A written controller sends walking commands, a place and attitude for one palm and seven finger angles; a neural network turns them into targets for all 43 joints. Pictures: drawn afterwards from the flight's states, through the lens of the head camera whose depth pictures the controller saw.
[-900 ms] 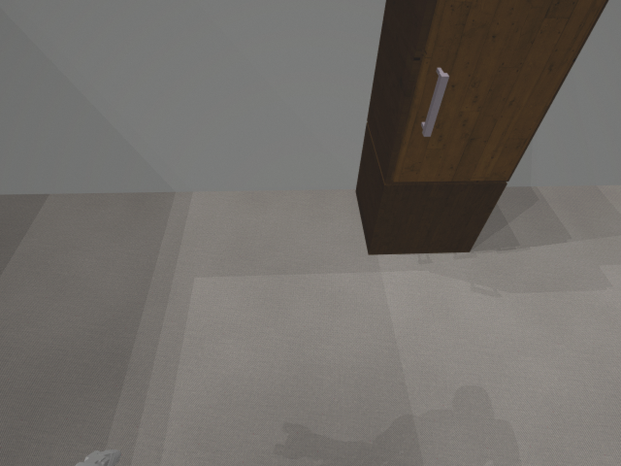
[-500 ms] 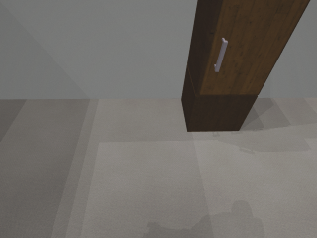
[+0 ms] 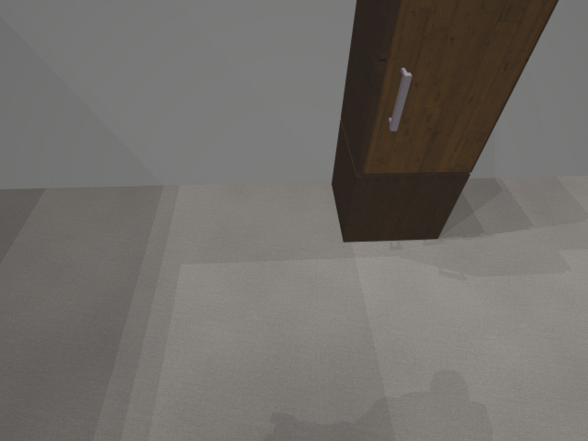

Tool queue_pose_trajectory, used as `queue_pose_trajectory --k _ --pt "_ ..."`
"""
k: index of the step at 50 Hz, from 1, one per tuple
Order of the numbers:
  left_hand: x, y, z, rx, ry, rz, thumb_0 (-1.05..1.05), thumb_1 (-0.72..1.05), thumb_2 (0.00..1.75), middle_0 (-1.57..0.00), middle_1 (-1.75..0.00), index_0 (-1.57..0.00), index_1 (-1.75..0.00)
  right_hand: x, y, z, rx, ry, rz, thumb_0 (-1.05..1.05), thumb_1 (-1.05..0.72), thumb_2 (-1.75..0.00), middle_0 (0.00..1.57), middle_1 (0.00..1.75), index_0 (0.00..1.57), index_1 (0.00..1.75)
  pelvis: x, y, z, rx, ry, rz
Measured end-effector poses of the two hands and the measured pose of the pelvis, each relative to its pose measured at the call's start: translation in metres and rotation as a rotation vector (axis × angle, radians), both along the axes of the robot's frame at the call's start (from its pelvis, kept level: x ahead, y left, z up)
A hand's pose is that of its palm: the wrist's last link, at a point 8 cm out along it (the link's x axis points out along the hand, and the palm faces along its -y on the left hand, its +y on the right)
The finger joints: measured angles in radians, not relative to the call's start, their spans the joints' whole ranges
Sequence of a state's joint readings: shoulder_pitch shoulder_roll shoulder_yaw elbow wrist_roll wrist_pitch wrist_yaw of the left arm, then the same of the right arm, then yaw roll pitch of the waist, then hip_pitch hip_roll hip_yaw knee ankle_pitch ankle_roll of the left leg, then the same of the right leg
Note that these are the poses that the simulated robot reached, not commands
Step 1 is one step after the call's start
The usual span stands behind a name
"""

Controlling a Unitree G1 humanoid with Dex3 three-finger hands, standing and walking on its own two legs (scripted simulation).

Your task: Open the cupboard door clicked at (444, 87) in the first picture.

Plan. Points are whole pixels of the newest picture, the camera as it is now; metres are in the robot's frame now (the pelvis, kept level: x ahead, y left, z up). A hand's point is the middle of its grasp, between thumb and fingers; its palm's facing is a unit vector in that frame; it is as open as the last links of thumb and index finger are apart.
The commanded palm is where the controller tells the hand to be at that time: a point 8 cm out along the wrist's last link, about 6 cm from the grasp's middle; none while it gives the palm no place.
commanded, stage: look at it before walking up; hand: left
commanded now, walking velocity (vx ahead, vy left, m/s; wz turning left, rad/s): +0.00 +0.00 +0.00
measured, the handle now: (398, 100) +1.04 -0.26 -0.05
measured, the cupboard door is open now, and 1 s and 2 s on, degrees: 0 0 0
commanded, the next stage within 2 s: walk to a spot facing it in 0.54 s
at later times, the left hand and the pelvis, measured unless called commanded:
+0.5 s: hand out of the picture +0.07 +0.24 -0.16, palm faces -0.04 -0.94 -0.33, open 7.4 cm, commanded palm none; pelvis +0.00 +0.00 +0.00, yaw +0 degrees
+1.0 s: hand out of the picture +0.06 +0.19 -0.18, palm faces -0.14 -0.95 -0.28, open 7.4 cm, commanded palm none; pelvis -0.01 -0.02 -0.02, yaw -10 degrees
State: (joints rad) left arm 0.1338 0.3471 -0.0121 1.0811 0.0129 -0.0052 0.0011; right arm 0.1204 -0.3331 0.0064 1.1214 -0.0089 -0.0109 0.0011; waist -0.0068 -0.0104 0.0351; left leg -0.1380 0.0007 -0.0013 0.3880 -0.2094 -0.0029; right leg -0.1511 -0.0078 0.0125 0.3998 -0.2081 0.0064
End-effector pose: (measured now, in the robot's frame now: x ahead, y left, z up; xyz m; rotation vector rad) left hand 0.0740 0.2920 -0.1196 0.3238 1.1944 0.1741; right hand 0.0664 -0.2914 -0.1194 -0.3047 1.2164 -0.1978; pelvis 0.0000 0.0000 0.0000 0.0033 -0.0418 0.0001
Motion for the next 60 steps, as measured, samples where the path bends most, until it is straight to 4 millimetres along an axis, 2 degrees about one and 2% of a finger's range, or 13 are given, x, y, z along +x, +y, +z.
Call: queue_pose_trajectory --k 8,25,39,46,52,55,60 --pt "0.002 -0.004 0.0 -0.006 -0.008 -0.005 0.0 0.9 0.9 -0.2 -0.3 -0.2 -0.3 0.002 0.0 0.001 0.003 -0.01 0.004 0.01 -0.9 -0.9 0.2 0.3 0.2 0.3 -0.002 -0.001 0.0 0.0 0.003 0.0" --pt "-0.007 -0.003 -0.002 -0.004 0.026 0.009 0.0 0.9 0.9 -0.2 -0.3 -0.2 -0.3 0.006 -0.002 0.001 -0.001 0.003 0.008 0.01 -0.9 -0.9 0.2 0.3 0.2 0.3 0.002 -0.003 0.001 -0.001 0.006 0.002" --pt "-0.004 -0.006 -0.004 0.001 0.038 0.005 0.0 0.9 0.9 -0.2 -0.3 -0.2 -0.3 0.011 0.001 -0.001 0.001 -0.031 -0.014 0.01 -0.9 -0.9 0.2 0.3 0.2 0.3 0.001 -0.003 -0.001 0.001 0.011 -0.035" --pt "-0.007 -0.032 -0.021 -0.041 0.089 -0.051 0.0 0.9 0.9 -0.2 -0.3 -0.2 -0.3 -0.014 0.015 -0.019 0.059 -0.045 -0.1 0.01 -0.9 -0.9 0.2 0.3 0.2 0.3 -0.008 -0.008 -0.013 0.025 0.022 -0.113" --pt "-0.01 -0.067 -0.03 -0.055 0.083 -0.091 0.0 0.9 0.9 -0.2 -0.3 -0.2 -0.3 -0.044 0.01 -0.049 0.121 -0.017 -0.179 0.01 -0.9 -0.9 0.2 0.3 0.2 0.3 -0.015 -0.025 -0.028 0.022 0.015 -0.175" --pt "-0.017 -0.08 -0.026 -0.066 0.092 -0.095 0.0 0.9 0.9 -0.2 -0.3 -0.2 -0.3 -0.056 0.007 -0.048 0.13 0.014 -0.21 0.01 -0.9 -0.9 0.2 0.3 0.2 0.3 -0.019 -0.028 -0.023 0.016 0.023 -0.193" --pt "-0.017 -0.091 -0.018 -0.085 0.126 -0.131 0.0 0.9 0.9 -0.2 -0.3 -0.2 -0.3 -0.068 0.003 -0.031 0.12 0.003 -0.262 0.01 -0.91 -0.9 0.2 0.3 0.2 0.3 -0.021 -0.029 -0.01 0.028 0.049 -0.244"
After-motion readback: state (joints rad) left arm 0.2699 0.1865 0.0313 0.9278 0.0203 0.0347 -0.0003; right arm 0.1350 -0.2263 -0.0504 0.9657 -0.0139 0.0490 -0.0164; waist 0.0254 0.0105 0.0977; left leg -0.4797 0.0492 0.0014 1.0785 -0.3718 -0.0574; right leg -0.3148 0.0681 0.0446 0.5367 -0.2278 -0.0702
